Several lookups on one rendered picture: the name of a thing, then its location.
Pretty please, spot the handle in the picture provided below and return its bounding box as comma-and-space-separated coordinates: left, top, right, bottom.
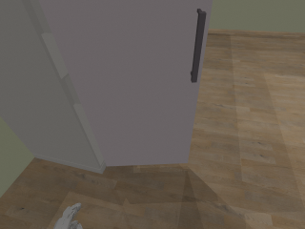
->
191, 9, 207, 83

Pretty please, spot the left robot hand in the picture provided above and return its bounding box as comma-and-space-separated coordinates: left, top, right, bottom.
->
53, 202, 83, 229

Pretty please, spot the fridge door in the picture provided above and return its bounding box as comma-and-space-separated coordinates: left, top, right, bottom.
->
38, 0, 213, 167

